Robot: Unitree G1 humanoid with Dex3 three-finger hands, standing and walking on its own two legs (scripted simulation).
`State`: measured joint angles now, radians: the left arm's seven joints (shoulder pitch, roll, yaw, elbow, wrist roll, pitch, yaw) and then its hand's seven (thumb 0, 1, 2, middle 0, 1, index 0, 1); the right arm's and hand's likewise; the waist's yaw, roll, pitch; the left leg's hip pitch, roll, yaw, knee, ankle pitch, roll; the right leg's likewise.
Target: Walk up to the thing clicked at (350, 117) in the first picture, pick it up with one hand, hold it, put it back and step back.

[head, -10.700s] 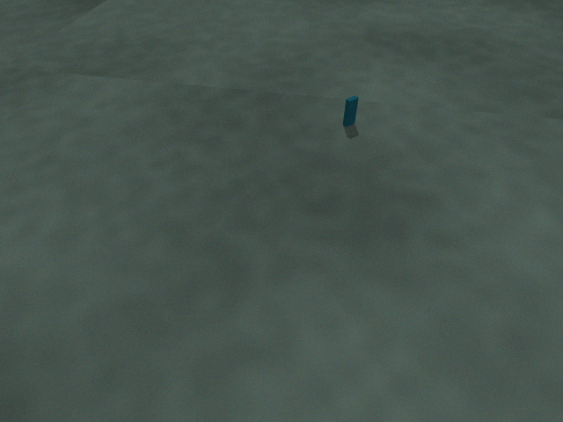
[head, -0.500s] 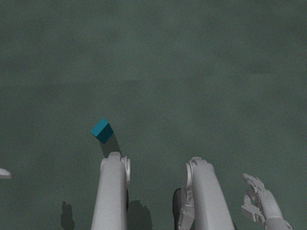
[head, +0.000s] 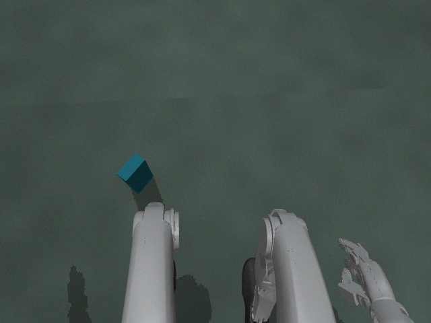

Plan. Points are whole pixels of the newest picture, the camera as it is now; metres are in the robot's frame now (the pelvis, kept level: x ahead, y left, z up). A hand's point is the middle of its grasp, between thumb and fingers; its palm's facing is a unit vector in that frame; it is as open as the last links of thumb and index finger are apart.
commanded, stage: go down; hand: left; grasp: from the side
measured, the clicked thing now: (137, 175) +0.42 +0.24 -0.34
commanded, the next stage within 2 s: approach in 0.72 s
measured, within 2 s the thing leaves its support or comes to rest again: neither
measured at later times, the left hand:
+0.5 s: hand out of the picture +0.32 +0.42 -0.03, palm faces +0.25 -0.95 -0.16, open 17.4 cm
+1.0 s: hand out of the picture +0.32 +0.42 -0.03, palm faces +0.28 -0.95 -0.10, open 17.5 cm
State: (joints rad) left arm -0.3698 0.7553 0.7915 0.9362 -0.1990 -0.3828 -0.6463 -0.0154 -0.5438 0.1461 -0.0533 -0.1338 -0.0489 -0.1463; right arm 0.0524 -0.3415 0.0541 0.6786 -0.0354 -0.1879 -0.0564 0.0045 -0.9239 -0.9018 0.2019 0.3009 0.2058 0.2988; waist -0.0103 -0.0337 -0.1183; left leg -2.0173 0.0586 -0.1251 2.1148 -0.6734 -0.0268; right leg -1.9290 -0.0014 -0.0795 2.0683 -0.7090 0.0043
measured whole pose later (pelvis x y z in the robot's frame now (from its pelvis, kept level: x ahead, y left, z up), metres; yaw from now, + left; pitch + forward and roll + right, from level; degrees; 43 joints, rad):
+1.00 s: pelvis +0.00 +0.00 -0.03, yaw -1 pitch +32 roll -6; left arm -0.41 0.77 0.83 0.99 -0.30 -0.45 -0.71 -0.01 -0.57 0.09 -0.06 -0.10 -0.05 -0.12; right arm 0.06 -0.35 0.07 0.69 -0.04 -0.20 -0.05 0.00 -0.93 -0.90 0.20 0.30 0.21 0.30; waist -0.02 -0.04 -0.11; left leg -2.11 0.06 -0.13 2.21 -0.68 -0.02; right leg -2.02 0.00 -0.07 2.17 -0.72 0.01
